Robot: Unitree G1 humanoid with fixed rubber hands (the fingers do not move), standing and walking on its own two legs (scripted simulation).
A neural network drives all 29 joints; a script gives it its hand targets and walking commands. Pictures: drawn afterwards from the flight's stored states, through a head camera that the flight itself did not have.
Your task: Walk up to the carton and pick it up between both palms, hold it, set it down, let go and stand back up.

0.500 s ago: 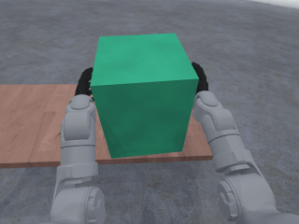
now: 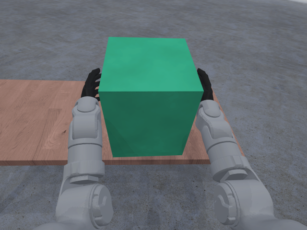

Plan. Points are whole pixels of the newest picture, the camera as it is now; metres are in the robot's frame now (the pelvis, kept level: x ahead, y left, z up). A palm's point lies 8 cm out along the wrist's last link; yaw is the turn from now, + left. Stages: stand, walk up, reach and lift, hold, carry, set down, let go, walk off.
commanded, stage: set down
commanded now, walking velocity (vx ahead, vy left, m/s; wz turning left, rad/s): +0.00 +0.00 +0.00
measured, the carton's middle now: (147, 99) +0.40 +0.02 +0.16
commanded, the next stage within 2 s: none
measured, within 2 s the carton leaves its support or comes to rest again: neither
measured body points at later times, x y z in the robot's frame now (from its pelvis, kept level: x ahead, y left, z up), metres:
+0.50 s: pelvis +0.03 +0.00 +0.00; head +0.00 +0.03 +0.45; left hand +0.42 +0.15 +0.15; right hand +0.41 -0.14 +0.16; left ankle +0.03 +0.11 -0.75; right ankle +0.01 -0.09 -0.75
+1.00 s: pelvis +0.02 +0.00 +0.00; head +0.01 +0.02 +0.45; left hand +0.42 +0.15 +0.11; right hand +0.42 -0.15 +0.13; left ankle +0.03 +0.11 -0.75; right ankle +0.01 -0.09 -0.75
